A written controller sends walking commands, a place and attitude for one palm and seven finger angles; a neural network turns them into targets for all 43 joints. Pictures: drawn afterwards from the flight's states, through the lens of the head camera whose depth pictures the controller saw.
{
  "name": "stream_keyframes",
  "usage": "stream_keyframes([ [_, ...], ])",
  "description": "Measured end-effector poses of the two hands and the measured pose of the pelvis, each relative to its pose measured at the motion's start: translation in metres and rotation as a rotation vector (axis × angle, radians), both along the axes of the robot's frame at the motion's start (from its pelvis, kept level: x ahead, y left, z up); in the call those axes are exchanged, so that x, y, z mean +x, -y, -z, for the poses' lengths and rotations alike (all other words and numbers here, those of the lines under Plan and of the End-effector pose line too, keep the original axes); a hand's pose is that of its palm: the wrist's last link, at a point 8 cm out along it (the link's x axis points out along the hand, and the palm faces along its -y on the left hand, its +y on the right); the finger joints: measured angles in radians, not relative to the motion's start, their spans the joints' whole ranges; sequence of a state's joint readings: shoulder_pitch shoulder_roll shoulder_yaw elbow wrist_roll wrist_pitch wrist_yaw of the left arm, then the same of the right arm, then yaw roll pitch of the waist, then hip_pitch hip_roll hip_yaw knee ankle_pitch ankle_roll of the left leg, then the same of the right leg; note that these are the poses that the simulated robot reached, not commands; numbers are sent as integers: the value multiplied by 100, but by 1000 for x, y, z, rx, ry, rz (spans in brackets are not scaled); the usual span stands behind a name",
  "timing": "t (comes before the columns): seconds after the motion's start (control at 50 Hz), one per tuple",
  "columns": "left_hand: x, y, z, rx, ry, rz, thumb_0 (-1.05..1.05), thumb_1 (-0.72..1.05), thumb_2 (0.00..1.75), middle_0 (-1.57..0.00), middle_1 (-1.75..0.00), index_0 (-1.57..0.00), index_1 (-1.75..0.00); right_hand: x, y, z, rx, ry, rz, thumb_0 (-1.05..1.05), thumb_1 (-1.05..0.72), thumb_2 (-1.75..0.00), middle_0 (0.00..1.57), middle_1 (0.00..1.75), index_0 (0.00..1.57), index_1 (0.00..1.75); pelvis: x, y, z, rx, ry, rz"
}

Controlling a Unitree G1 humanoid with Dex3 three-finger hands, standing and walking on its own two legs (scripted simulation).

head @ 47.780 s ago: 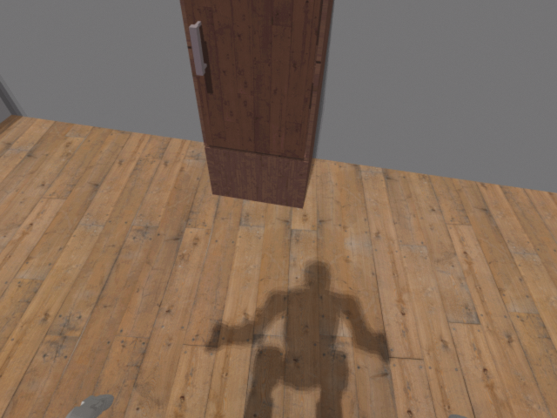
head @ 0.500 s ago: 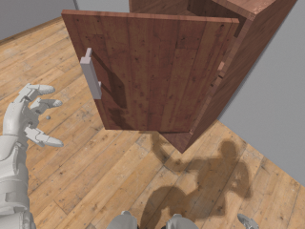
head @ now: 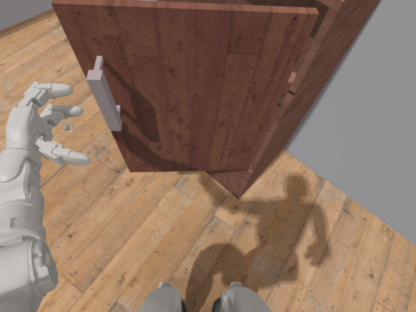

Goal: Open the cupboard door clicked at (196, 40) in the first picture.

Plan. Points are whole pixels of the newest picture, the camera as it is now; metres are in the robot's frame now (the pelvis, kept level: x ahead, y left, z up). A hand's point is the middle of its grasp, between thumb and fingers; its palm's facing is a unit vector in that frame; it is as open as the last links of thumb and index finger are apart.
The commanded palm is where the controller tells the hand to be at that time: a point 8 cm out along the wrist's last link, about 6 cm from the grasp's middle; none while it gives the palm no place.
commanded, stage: move the hooked fingers beside the handle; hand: left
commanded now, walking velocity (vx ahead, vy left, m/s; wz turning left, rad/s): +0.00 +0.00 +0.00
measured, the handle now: (108, 96) +0.53 +0.20 +0.05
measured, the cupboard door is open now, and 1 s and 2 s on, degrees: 45 45 45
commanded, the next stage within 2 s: slide the fingers in behind the handle in 1.16 s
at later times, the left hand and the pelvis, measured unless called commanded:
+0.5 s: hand (77, 103) +0.50 +0.25 +0.06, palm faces +0.02 -1.00 -0.03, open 14.0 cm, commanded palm +0.47 +0.29 +0.05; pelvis +0.00 +0.00 -0.01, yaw -1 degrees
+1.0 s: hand (75, 116) +0.47 +0.24 +0.05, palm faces +0.02 -1.00 -0.02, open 14.0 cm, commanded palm +0.46 +0.29 +0.05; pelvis +0.00 +0.00 -0.01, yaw +0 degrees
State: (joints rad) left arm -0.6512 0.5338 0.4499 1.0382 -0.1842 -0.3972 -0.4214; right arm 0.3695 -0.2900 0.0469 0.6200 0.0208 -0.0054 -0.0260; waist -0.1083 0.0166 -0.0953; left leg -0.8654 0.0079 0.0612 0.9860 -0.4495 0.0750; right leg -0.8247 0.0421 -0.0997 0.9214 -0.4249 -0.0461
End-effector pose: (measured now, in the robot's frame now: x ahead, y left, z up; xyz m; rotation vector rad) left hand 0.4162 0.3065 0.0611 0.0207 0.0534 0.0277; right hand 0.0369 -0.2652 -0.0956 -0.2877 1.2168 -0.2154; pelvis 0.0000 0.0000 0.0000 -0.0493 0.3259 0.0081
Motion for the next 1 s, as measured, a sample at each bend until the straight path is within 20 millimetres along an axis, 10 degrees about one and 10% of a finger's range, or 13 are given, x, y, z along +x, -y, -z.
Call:
stream_keyframes([
  [0.58, 53, 8, 6, 9, -31, 15, -1, -49, 30, -30, -120, -30, -120, -47, 2, 1, -12, -167, 81, 0, -91, -90, 20, 30, 21, 30, 3, 1, 8, -13, -68, 20],
  [1.0, 30, 8, 6, 0, 10, 4, -1, -50, 30, -30, -120, -30, -120, -4, -2, 3, -12, -63, 16, 0, -91, -90, 20, 30, 21, 30, 1, -4, 6, -18, -36, -1],
])
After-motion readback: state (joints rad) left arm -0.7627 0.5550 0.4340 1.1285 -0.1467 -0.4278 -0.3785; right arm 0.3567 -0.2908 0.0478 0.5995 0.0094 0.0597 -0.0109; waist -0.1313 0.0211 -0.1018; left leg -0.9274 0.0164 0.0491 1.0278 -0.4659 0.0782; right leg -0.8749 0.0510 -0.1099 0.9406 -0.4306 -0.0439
